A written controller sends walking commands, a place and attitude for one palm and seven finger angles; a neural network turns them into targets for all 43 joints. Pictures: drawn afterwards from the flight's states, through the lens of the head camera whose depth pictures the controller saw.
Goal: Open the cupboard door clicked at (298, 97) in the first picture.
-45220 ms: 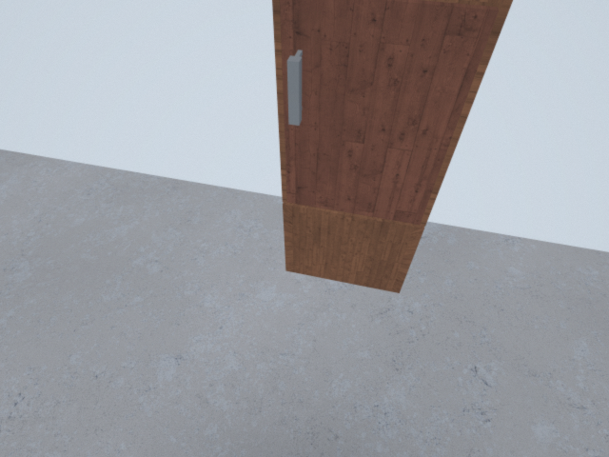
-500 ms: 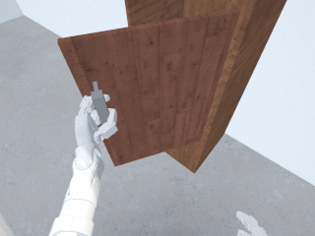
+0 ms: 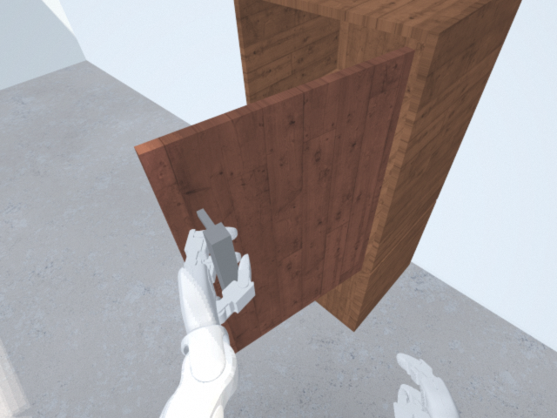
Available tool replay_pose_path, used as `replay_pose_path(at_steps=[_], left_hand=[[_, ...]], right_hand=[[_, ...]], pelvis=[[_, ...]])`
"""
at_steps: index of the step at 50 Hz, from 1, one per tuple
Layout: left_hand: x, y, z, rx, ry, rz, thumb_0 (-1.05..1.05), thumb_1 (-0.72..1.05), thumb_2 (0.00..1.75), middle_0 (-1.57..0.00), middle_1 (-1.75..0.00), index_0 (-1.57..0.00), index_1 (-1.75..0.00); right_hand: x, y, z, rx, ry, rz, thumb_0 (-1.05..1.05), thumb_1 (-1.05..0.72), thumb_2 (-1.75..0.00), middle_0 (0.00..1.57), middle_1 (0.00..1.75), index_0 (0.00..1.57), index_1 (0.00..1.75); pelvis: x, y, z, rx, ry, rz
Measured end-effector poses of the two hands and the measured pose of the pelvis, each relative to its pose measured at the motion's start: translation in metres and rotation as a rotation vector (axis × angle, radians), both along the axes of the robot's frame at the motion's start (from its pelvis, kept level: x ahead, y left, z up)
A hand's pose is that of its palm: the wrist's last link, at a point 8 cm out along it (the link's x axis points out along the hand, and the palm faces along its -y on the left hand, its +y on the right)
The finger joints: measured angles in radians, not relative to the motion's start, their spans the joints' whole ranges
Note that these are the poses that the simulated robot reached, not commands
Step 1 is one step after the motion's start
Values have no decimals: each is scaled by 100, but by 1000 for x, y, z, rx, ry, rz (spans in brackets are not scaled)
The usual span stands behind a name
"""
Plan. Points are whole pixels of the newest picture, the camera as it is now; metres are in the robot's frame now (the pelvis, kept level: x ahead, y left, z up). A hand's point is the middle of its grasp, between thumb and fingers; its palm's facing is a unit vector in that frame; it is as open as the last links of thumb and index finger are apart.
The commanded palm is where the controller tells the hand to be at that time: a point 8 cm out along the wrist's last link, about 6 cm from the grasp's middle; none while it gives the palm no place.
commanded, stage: open thumb and fingers to let go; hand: left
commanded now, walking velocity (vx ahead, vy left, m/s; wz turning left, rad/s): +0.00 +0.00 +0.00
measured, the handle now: (219, 257) +0.32 +0.10 +0.08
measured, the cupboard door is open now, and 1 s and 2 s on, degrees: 78 77 80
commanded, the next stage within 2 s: slide the hand sideways off the handle in 0.92 s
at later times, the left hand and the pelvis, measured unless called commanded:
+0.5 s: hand (238, 282) +0.28 +0.07 +0.09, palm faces +0.36 -0.93 -0.01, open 10.3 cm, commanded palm +0.23 +0.10 +0.08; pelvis -0.02 -0.01 +0.00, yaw +1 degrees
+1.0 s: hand (240, 280) +0.28 +0.07 +0.09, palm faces +0.29 -0.96 -0.03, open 14.7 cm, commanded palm +0.23 +0.10 +0.08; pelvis -0.02 +0.02 +0.00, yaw +0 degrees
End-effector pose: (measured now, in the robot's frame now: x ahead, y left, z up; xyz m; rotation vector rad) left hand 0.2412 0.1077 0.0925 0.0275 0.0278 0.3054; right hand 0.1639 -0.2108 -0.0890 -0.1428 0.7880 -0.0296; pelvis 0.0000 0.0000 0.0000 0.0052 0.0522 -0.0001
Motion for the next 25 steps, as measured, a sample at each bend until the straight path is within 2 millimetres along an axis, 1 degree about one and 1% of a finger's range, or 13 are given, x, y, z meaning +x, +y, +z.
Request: replay_pose_path(at_steps=[3, 5, 11, 14, 19, 25], left_hand=[[-9, -7, 1, 8, 10, -44, 1, 62, 70, -30, -130, -31, -133], [-12, -10, 1, 8, 11, -44, 1, 61, 70, -30, -130, -32, -133], [-4, -6, 0, -9, 6, 40, 1, 58, 75, -33, -131, -35, -133], [-3, -2, 0, -10, 4, 69, 2, 53, 73, -34, -130, -36, -132], [-6, 4, 1, -8, -14, 92, 2, 37, 67, -35, -129, -36, -130], [-5, 4, 2, -11, -28, 64, 1, 5, 54, -34, -126, -33, -126]], right_hand=[[1, -4, 1, 6, -13, -7, 1, -90, -89, 20, 30, 20, 30], [2, -7, 1, 0, -19, -4, 1, -90, -89, 20, 30, 20, 30], [7, -11, 0, -31, -14, 27, 1, -90, -89, 20, 30, 20, 30], [8, -10, 1, -31, -19, 35, 1, -90, -89, 20, 30, 20, 30], [6, -7, 1, -30, -22, 42, 1, -90, -89, 20, 30, 20, 30], [-1, -3, -1, -35, -11, 40, 1, -90, -89, 20, 30, 20, 30]], pelvis=[[1, -3, 0, 2, -12, 0], [0, -6, 0, 1, -19, 3], [-8, -11, 0, 2, -20, 17], [-9, -12, 0, 6, -12, 18], [-12, -11, 0, 8, -9, 23], [-15, -7, 0, 6, -9, 23]])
